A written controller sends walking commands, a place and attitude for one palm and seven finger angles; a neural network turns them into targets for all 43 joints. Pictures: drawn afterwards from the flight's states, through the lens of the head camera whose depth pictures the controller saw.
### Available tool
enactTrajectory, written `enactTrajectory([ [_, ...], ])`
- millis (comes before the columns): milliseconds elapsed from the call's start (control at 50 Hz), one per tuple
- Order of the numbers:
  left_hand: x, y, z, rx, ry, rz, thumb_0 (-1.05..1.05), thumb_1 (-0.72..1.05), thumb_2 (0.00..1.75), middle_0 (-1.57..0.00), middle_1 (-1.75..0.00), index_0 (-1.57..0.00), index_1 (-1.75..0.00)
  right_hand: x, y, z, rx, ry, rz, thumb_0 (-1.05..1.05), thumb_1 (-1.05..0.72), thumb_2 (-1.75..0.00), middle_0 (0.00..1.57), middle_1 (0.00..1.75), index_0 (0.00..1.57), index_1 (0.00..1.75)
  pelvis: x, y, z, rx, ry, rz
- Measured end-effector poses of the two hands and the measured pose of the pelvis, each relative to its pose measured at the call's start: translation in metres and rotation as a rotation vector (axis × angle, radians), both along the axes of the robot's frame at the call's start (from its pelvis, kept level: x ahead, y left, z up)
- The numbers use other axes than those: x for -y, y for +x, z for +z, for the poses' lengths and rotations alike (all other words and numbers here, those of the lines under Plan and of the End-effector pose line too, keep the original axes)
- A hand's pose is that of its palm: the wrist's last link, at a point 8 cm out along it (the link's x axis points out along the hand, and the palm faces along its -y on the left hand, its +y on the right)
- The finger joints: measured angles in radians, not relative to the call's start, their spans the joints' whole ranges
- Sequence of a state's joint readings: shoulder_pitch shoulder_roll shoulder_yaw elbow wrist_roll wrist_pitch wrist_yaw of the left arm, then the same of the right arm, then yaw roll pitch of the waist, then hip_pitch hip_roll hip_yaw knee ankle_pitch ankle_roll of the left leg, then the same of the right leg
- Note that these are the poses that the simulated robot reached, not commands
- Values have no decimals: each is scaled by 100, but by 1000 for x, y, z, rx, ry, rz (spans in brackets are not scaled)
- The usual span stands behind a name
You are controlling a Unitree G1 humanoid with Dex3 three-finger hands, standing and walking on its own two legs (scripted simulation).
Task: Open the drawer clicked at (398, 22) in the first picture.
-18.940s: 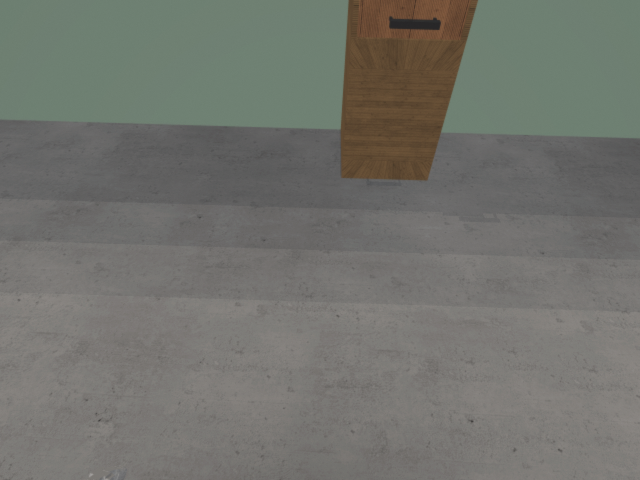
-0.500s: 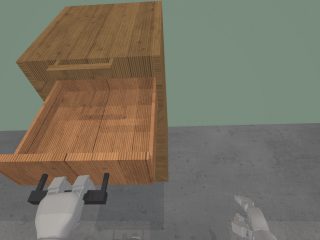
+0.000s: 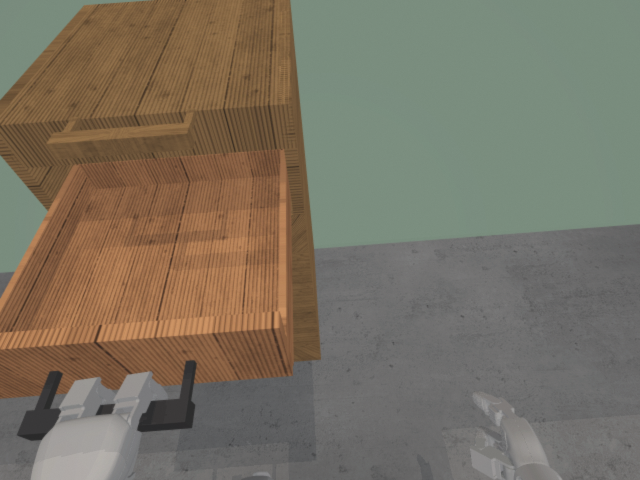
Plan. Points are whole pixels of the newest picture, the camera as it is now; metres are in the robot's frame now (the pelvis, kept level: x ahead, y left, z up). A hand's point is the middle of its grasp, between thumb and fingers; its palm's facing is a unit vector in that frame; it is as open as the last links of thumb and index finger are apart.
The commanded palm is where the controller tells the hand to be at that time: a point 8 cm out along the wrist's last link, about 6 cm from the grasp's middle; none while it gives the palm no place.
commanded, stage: pull the drawer open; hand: left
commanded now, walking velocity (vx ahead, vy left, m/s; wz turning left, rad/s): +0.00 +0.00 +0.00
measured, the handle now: (115, 397) +0.21 +0.25 +0.03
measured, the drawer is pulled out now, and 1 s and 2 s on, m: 0.30 0.30 0.30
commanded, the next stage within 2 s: open the thumb to release the handle in 0.08 s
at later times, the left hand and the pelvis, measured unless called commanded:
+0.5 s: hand (111, 458) +0.15 +0.24 +0.02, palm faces +0.00 -0.11 -0.99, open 8.4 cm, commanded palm +0.11 +0.24 +0.07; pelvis +0.00 +0.00 +0.00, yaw +2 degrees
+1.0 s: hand (107, 456) +0.15 +0.25 +0.01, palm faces +0.04 -0.10 -0.99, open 13.8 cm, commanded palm +0.13 +0.23 +0.07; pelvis -0.02 +0.01 +0.00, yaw +3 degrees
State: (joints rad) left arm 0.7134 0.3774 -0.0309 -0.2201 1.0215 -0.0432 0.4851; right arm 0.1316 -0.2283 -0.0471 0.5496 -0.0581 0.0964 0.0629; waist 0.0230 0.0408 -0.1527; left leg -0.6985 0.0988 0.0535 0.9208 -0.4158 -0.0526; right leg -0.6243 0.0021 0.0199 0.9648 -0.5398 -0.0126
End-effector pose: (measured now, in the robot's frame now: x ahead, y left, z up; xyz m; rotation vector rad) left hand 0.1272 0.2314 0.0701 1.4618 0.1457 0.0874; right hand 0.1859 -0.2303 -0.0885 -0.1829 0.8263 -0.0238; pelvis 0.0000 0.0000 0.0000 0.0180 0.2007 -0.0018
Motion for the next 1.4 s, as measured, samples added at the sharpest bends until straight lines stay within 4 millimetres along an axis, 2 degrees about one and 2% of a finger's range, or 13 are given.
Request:
enactTrajectory([
  [220, 1, 1, -1, 16, 14, 19, 1, 66, 76, -30, -131, -36, -128, -18, 12, -6, 10, 28, 38, 2, -91, -90, 20, 29, 20, 30, -2, 2, -3, -9, -2, 16],
  [360, -7, 3, 1, 52, 15, 107, -1, 57, 75, -34, -130, -39, -130, -26, 15, -7, 15, 25, 70, 2, -90, -90, 20, 29, 20, 30, 0, -2, -1, 10, -4, 37],
  [460, -7, 2, 3, 27, 3, 110, -1, 39, 68, -34, -125, -38, -129, -28, 15, 1, 32, 20, 80, 2, -90, -90, 21, 29, 21, 30, 2, -4, 3, 32, -5, 42],
  [600, -10, -1, 4, 7, -2, 64, 0, -1, 52, -31, -120, -36, -125, -23, 12, 9, 50, -2, 77, 2, -90, -90, 21, 29, 21, 30, 1, -8, 6, 43, -9, 39],
  [700, -11, -3, 3, 21, -4, 47, 0, -27, 40, -30, -117, -34, -122, -19, 6, 8, 40, -14, 66, 2, -90, -90, 21, 29, 21, 30, -2, -11, 5, 37, -13, 38],
  [800, -11, -4, 1, 45, 0, 48, 0, -41, 34, -29, -116, -33, -121, -18, -1, 3, 21, -16, 57, 2, -90, -90, 20, 29, 20, 30, -5, -13, 2, 29, -15, 38],
  [960, -15, -1, -3, 60, 9, 98, 0, -48, 31, -31, -118, -32, -120, -28, -9, -6, -3, -4, 56, 2, -90, -90, 20, 29, 20, 30, -8, -17, 0, 30, -17, 46],
  [1120, -10, 8, -3, 51, -13, 86, 0, -49, 31, -32, -119, -32, -120, -37, -9, -2, 9, 5, 64, 2, -90, -90, 21, 29, 21, 30, -9, -19, 3, 45, -18, 49],
  [1300, -8, 11, 25, 112, -2, 80, 0, -49, 31, -32, -120, -32, -120, -39, -2, 9, 41, 18, 65, 2, -90, -90, 21, 29, 21, 30, -9, -18, 10, 77, -19, 48],
  [1400, -10, 13, 34, 85, -9, 101, 0, -49, 31, -32, -120, -34, -121, -39, 4, 17, 53, 16, 71, 2, -90, -90, 21, 29, 21, 30, -8, -15, 17, 102, -15, 51],
])
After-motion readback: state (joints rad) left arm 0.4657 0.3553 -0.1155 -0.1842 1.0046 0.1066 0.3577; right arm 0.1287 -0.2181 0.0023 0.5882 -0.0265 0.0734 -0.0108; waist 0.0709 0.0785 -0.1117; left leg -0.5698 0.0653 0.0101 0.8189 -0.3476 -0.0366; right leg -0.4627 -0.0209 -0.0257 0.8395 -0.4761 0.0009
